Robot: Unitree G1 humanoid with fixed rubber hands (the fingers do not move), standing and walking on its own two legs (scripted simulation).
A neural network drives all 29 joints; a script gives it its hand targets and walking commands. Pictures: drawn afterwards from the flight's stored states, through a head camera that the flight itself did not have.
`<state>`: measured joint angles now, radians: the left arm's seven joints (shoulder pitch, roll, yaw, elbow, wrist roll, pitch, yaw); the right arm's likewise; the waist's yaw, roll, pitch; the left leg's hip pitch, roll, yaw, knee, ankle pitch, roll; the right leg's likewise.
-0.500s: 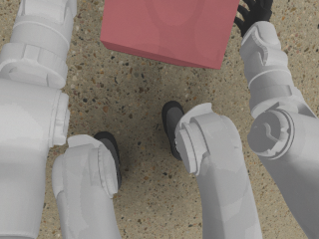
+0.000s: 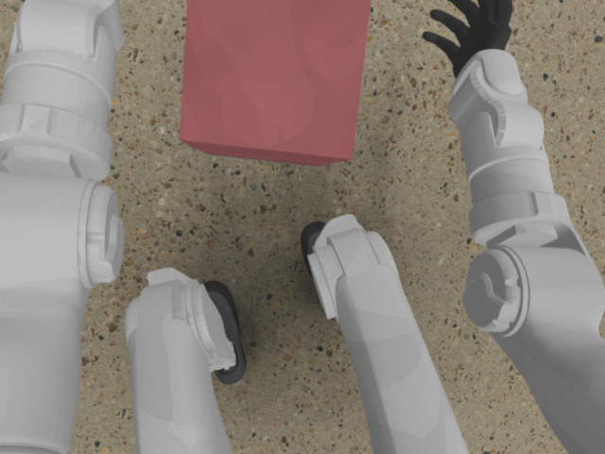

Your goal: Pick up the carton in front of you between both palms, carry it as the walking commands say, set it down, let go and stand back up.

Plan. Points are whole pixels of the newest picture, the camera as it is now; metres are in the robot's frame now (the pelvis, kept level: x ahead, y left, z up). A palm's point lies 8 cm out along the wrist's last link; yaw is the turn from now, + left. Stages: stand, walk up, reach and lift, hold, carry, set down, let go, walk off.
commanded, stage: set down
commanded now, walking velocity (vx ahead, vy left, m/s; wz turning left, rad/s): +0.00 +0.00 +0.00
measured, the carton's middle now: (271, 89) +0.52 -0.08 -0.31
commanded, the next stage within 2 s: let go in 0.64 s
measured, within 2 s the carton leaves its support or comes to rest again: neither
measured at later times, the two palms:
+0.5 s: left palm out of the picture +0.62 +0.08 +0.03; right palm out of the picture +0.47 -0.29 +0.04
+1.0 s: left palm out of the picture +0.50 +0.12 +0.14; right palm out of the picture +0.41 -0.26 +0.16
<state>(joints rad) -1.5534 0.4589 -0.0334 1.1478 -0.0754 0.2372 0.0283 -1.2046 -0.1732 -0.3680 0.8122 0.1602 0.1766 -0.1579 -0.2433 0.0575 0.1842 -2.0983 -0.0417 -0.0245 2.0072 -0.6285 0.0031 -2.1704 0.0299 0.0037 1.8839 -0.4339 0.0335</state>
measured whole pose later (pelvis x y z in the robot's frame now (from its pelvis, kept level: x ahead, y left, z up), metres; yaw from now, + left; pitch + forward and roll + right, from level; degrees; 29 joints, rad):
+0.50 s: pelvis +0.02 +0.00 +0.12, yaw +1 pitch +47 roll -2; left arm -1.39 0.40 0.04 1.01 0.03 0.30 -0.01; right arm -1.03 -0.14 -0.44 0.67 0.10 0.25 -0.09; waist -0.24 0.06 -0.02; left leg -1.83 -0.07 -0.05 1.53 -0.52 0.00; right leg -1.89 0.02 0.01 1.43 -0.36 0.03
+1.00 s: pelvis +0.06 -0.01 +0.25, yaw +4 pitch +37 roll +1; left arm -0.73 0.11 0.22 0.67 0.16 0.20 0.14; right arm -0.52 -0.13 -0.29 0.55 -0.06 0.14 0.10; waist -0.17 0.02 -0.08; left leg -1.25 -0.07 -0.08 0.95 -0.35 -0.02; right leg -1.32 0.00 0.01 0.91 -0.24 0.00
